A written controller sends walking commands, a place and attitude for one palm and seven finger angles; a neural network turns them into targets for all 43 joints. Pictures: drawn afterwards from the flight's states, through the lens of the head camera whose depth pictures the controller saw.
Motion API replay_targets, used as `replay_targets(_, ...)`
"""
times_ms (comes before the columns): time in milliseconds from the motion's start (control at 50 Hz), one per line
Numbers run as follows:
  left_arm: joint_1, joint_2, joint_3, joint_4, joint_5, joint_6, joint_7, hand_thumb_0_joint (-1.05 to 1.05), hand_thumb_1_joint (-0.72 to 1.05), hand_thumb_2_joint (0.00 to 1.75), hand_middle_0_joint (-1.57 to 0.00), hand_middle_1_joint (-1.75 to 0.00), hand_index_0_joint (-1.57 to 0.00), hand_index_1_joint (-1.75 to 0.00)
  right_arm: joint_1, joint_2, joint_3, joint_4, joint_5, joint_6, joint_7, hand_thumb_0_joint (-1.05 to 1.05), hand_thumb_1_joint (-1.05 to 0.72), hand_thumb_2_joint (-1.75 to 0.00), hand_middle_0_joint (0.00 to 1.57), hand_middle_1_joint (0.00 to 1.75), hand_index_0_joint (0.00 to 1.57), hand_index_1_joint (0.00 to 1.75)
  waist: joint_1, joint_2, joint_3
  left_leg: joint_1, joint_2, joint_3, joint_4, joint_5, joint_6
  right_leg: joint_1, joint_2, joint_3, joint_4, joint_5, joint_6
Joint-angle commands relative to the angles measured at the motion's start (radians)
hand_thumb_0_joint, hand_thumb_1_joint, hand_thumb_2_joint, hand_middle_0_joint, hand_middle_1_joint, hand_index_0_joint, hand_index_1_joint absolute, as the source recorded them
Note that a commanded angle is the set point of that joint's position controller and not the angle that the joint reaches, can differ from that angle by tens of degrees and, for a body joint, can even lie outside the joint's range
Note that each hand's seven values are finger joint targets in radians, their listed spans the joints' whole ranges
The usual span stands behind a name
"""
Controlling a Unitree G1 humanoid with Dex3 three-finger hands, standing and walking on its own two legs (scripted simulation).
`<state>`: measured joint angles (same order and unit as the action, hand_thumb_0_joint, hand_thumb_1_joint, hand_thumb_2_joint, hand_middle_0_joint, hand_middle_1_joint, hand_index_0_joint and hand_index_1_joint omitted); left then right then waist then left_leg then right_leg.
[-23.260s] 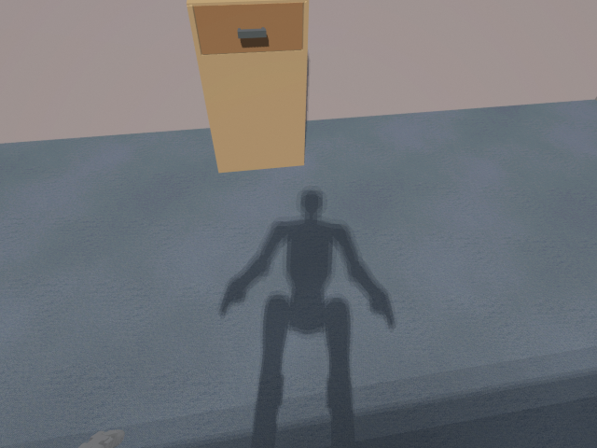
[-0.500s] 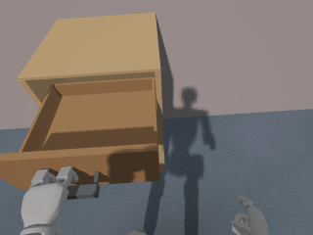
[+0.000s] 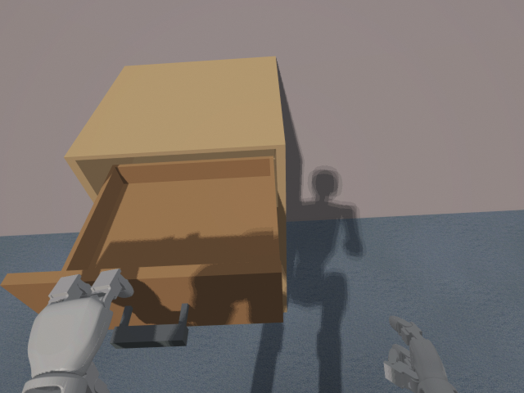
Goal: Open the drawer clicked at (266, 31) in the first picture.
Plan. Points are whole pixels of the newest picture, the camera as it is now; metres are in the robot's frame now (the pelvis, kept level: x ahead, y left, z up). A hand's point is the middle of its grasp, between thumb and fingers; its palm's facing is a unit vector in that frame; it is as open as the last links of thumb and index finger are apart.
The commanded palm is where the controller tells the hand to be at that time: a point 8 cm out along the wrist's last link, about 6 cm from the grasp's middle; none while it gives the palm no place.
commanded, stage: lift the hand off the handle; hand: left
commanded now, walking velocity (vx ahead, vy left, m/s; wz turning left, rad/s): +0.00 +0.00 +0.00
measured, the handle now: (153, 323) +0.23 +0.22 -0.02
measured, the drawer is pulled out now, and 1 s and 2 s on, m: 0.29 0.29 0.29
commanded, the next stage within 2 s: draw the hand back to the body in 0.62 s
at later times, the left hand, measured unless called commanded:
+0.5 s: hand (77, 306) +0.19 +0.26 +0.12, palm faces +0.08 -0.10 -0.99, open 13.8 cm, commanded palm +0.16 +0.25 +0.18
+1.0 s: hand (66, 299) +0.19 +0.26 +0.13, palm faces +0.11 -0.08 -0.99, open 13.9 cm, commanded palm +0.16 +0.26 +0.19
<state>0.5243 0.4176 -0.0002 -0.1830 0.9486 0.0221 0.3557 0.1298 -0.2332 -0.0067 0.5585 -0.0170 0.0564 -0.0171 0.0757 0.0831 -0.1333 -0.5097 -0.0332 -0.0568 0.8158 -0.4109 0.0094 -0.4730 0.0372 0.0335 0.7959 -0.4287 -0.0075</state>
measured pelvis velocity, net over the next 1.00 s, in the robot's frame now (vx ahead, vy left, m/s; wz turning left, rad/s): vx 0.01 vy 0.01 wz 0.00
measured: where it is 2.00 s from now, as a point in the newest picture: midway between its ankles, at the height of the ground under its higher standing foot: outside the picture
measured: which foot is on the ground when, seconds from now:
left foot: down 0.00-1.00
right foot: down 0.00-1.00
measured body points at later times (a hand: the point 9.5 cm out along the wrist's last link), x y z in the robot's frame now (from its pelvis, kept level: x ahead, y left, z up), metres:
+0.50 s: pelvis +0.02 +0.00 +0.02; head +0.01 -0.04 +0.47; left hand +0.18 +0.26 +0.17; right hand +0.24 -0.20 -0.06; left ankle +0.00 +0.11 -0.71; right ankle -0.01 -0.12 -0.71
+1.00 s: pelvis +0.01 +0.01 +0.02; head +0.01 -0.03 +0.47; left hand +0.18 +0.26 +0.19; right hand +0.24 -0.19 -0.06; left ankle +0.00 +0.11 -0.71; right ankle -0.01 -0.12 -0.71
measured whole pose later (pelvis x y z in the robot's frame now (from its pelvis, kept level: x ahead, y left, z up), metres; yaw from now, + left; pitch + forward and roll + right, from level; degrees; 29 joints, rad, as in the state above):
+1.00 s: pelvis +0.01 +0.01 +0.02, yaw +0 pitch +1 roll -1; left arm 0.54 0.52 0.08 -0.46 0.86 0.05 0.14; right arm 0.13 -0.24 0.02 0.53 0.01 0.10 0.00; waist 0.11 0.10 -0.07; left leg -0.29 -0.03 -0.06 0.61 -0.33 0.02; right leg -0.24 0.03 0.04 0.55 -0.33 0.00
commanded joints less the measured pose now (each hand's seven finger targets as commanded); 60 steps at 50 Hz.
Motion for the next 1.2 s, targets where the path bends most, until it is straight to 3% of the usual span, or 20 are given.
replay_targets(0, -0.125, 0.176, 0.129, -0.249, 0.005, 0.005, 0.023, 0.00, -0.50, 0.30, -0.30, -1.20, -0.30, -1.20, -0.151, -0.093, -0.029, -0.171, 0.002, -0.049, 0.000, 0.00, -0.90, -0.90, 0.20, 0.30, 0.20, 0.30, -0.011, -0.033, -0.070, 0.160, 0.030, 0.029, -0.152, 0.208, 0.023, -0.010, -0.016, -0.052, -0.162, 0.190, -0.033)
replay_targets(40, -0.089, 0.187, 0.142, -0.296, -0.004, 0.010, 0.008, 0.00, -0.50, 0.30, -0.30, -1.20, -0.30, -1.20, -0.154, -0.092, -0.024, -0.182, 0.001, -0.048, 0.002, 0.00, -0.90, -0.90, 0.20, 0.30, 0.20, 0.30, 0.007, -0.024, -0.117, 0.193, 0.029, 0.033, -0.155, 0.248, 0.022, 0.030, -0.021, -0.048, -0.167, 0.233, -0.035)
replay_targets(140, -0.092, 0.234, 0.184, -0.349, -0.023, 0.005, -0.025, 0.00, -0.50, 0.30, -0.30, -1.20, -0.30, -1.20, -0.160, -0.091, -0.016, -0.185, 0.004, -0.042, -0.002, 0.00, -0.90, -0.90, 0.20, 0.30, 0.20, 0.30, 0.008, -0.027, -0.078, 0.209, 0.031, 0.033, -0.173, 0.265, 0.022, 0.055, -0.025, -0.035, -0.203, 0.266, -0.033)
replay_targets(220, -0.008, 0.209, 0.178, -0.372, -0.046, 0.019, -0.053, 0.00, -0.50, 0.30, -0.30, -1.20, -0.30, -1.20, -0.170, -0.092, -0.016, -0.197, 0.015, -0.038, 0.006, 0.00, -0.90, -0.90, 0.20, 0.30, 0.20, 0.30, 0.016, 0.001, -0.070, 0.225, 0.037, 0.034, -0.193, 0.313, 0.016, 0.099, -0.028, -0.034, -0.222, 0.316, -0.034)
replay_targets(260, -0.030, 0.194, 0.153, -0.378, -0.060, 0.031, -0.079, 0.00, -0.50, 0.30, -0.30, -1.20, -0.30, -1.20, -0.159, -0.091, -0.016, -0.191, 0.021, -0.032, 0.010, 0.00, -0.90, -0.90, 0.20, 0.30, 0.20, 0.30, 0.005, -0.035, -0.047, 0.224, 0.039, 0.032, -0.208, 0.308, 0.018, 0.105, -0.030, -0.048, -0.230, 0.311, -0.027)
replay_targets(320, 0.013, 0.234, 0.197, -0.369, -0.078, 0.061, -0.114, 0.00, -0.50, 0.30, -0.30, -1.20, -0.30, -1.20, -0.185, -0.097, -0.009, -0.200, 0.031, -0.024, 0.007, 0.00, -0.90, -0.90, 0.20, 0.30, 0.20, 0.30, 0.022, -0.047, -0.032, 0.229, 0.038, 0.033, -0.231, 0.301, 0.016, 0.144, -0.030, -0.023, -0.265, 0.328, -0.027)
replay_targets(360, -0.031, 0.226, 0.166, -0.411, -0.077, 0.062, -0.138, 0.00, -0.50, 0.30, -0.30, -1.20, -0.30, -1.20, -0.171, -0.094, -0.008, -0.203, 0.029, -0.020, 0.009, 0.00, -0.90, -0.90, 0.20, 0.30, 0.20, 0.30, 0.014, -0.059, -0.028, 0.242, 0.039, 0.037, -0.241, 0.316, 0.020, 0.153, -0.038, -0.039, -0.270, 0.340, -0.021)
replay_targets(480, -0.036, 0.283, 0.216, -0.482, -0.086, 0.051, -0.169, 0.00, -0.50, 0.30, -0.30, -1.20, -0.30, -1.20, -0.160, -0.104, -0.005, -0.211, 0.023, -0.014, 0.003, 0.00, -0.90, -0.90, 0.20, 0.30, 0.20, 0.30, 0.032, -0.023, -0.054, 0.292, 0.038, 0.036, -0.261, 0.383, 0.020, 0.199, -0.036, -0.048, -0.298, 0.383, -0.021)
replay_targets(580, 0.081, 0.242, 0.217, -0.431, -0.112, 0.055, -0.192, 0.00, -0.50, 0.30, -0.30, -1.20, -0.30, -1.20, -0.150, -0.109, -0.011, -0.206, 0.031, -0.008, 0.019, 0.00, -0.90, -0.90, 0.20, 0.30, 0.20, 0.30, 0.031, -0.072, -0.010, 0.282, 0.039, 0.041, -0.263, 0.408, 0.018, 0.204, -0.031, -0.053, -0.308, 0.439, -0.015)
replay_targets(700, 0.015, 0.266, 0.229, -0.471, -0.104, 0.043, -0.195, 0.00, -0.50, 0.30, -0.30, -1.20, -0.30, -1.20, -0.160, -0.112, -0.009, -0.224, 0.030, -0.005, 0.016, 0.00, -0.90, -0.90, 0.20, 0.30, 0.20, 0.30, 0.021, -0.065, -0.002, 0.296, 0.043, 0.046, -0.268, 0.355, 0.018, 0.181, -0.041, -0.038, -0.328, 0.377, -0.012)
replay_targets(760, -0.033, 0.261, 0.210, -0.531, -0.096, 0.009, -0.176, 0.00, -0.50, 0.30, -0.30, -1.20, -0.30, -1.20, -0.154, -0.110, -0.006, -0.227, 0.025, -0.018, 0.009, 0.00, -0.90, -0.90, 0.20, 0.30, 0.20, 0.30, 0.021, 0.019, -0.037, 0.332, 0.045, 0.040, -0.264, 0.370, 0.017, 0.175, -0.041, -0.042, -0.328, 0.346, -0.022)
replay_targets(820, -0.033, 0.258, 0.216, -0.530, -0.096, -0.001, -0.165, 0.00, -0.50, 0.30, -0.30, -1.20, -0.30, -1.20, -0.165, -0.110, -0.006, -0.222, 0.026, -0.027, 0.010, 0.00, -0.90, -0.90, 0.20, 0.30, 0.20, 0.30, 0.018, 0.028, -0.031, 0.339, 0.049, 0.026, -0.258, 0.378, 0.014, 0.159, -0.030, -0.032, -0.332, 0.335, -0.029)
replay_targets(840, -0.039, 0.253, 0.205, -0.504, -0.087, -0.001, -0.168, 0.00, -0.50, 0.30, -0.30, -1.20, -0.30, -1.20, -0.141, -0.103, -0.006, -0.212, 0.017, -0.023, 0.010, 0.00, -0.90, -0.90, 0.20, 0.30, 0.20, 0.30, 0.027, 0.009, -0.032, 0.327, 0.045, 0.027, -0.268, 0.365, 0.017, 0.160, -0.031, -0.063, -0.328, 0.306, -0.026)
replay_targets(860, -0.060, 0.264, 0.215, -0.490, -0.086, 0.002, -0.165, 0.00, -0.50, 0.30, -0.30, -1.20, -0.30, -1.20, -0.148, -0.104, -0.009, -0.208, 0.022, -0.020, 0.010, 0.00, -0.90, -0.90, 0.20, 0.30, 0.20, 0.30, 0.016, -0.022, -0.002, 0.322, 0.051, 0.024, -0.276, 0.350, 0.014, 0.151, -0.033, -0.053, -0.334, 0.292, -0.026)
replay_targets(920, -0.029, 0.293, 0.264, -0.435, -0.084, 0.033, -0.167, 0.00, -0.50, 0.30, -0.30, -1.20, -0.30, -1.20, -0.181, -0.104, -0.005, -0.206, 0.033, -0.016, 0.012, 0.00, -0.90, -0.90, 0.20, 0.30, 0.20, 0.30, 0.035, -0.019, 0.001, 0.306, 0.047, 0.019, -0.288, 0.348, 0.009, 0.189, -0.029, -0.034, -0.336, 0.310, -0.033)
replay_targets(960, -0.027, 0.273, 0.240, -0.423, -0.095, 0.051, -0.184, 0.00, -0.50, 0.30, -0.30, -1.20, -0.30, -1.20, -0.168, -0.100, -0.005, -0.205, 0.037, -0.006, 0.015, 0.00, -0.90, -0.90, 0.20, 0.30, 0.20, 0.30, 0.030, -0.049, 0.000, 0.303, 0.047, 0.027, -0.298, 0.364, 0.012, 0.205, -0.034, -0.052, -0.331, 0.336, -0.026)
replay_targets(1020, -0.034, 0.290, 0.258, -0.452, -0.125, 0.067, -0.202, 0.00, -0.50, 0.30, -0.30, -1.20, -0.30, -1.20, -0.204, -0.106, 0.000, -0.216, 0.046, -0.009, 0.014, 0.00, -0.90, -0.90, 0.20, 0.30, 0.20, 0.30, 0.032, -0.001, -0.009, 0.303, 0.046, 0.023, -0.311, 0.362, 0.007, 0.231, -0.031, -0.038, -0.335, 0.338, -0.027)
replay_targets(1040, -0.033, 0.272, 0.224, -0.461, -0.123, 0.065, -0.214, 0.00, -0.50, 0.30, -0.30, -1.20, -0.30, -1.20, -0.176, -0.102, 0.001, -0.216, 0.039, -0.008, 0.015, 0.00, -0.90, -0.90, 0.20, 0.30, 0.20, 0.30, 0.037, 0.011, -0.022, 0.308, 0.040, 0.027, -0.310, 0.369, 0.014, 0.230, -0.031, -0.060, -0.337, 0.331, -0.024)
replay_targets(1100, -0.012, 0.280, 0.224, -0.491, -0.134, 0.058, -0.229, 0.00, -0.50, 0.30, -0.30, -1.20, -0.30, -1.20, -0.169, -0.113, 0.000, -0.226, 0.040, -0.011, 0.013, 0.00, -0.90, -0.90, 0.20, 0.30, 0.20, 0.30, 0.024, -0.041, -0.013, 0.314, 0.049, 0.027, -0.307, 0.384, 0.014, 0.219, -0.036, -0.059, -0.343, 0.351, -0.015)
replay_targets(1180, -0.008, 0.296, 0.240, -0.509, -0.117, 0.035, -0.221, 0.00, -0.50, 0.30, -0.30, -1.20, -0.30, -1.20, -0.153, -0.115, -0.001, -0.220, 0.028, -0.013, 0.011, 0.00, -0.90, -0.90, 0.20, 0.30, 0.20, 0.30, 0.034, -0.005, -0.013, 0.317, 0.049, 0.023, -0.308, 0.379, 0.015, 0.204, -0.027, -0.067, -0.351, 0.316, -0.022)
